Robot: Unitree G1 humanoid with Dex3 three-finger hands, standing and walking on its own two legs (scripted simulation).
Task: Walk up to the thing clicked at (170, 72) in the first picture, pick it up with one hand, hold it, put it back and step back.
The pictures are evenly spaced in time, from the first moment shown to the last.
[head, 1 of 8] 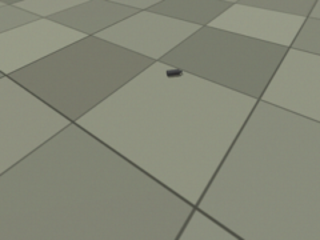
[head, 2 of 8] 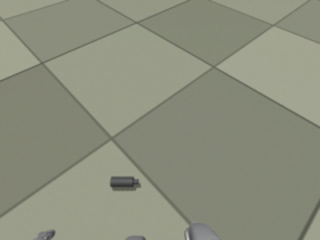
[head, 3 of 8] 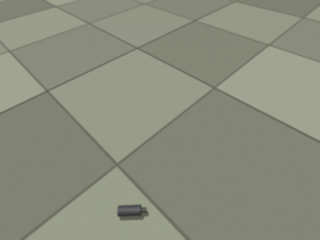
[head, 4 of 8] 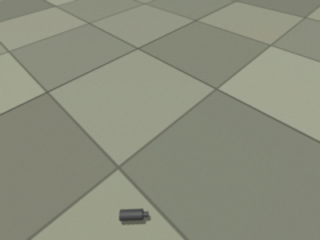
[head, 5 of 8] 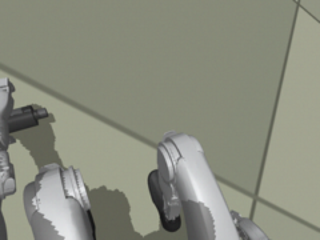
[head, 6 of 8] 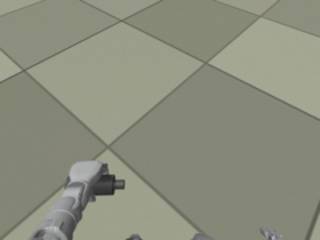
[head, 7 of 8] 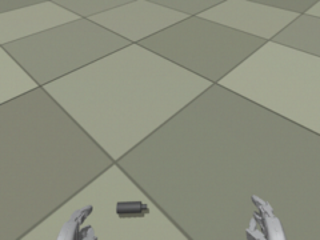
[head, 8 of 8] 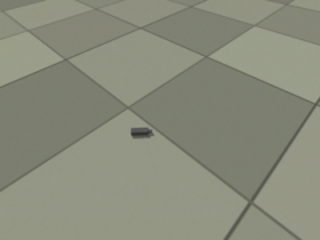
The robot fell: no
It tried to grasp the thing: yes
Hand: left
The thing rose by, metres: 0.67
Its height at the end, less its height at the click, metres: +0.00
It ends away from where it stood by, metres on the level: 0.02
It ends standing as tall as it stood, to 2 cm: yes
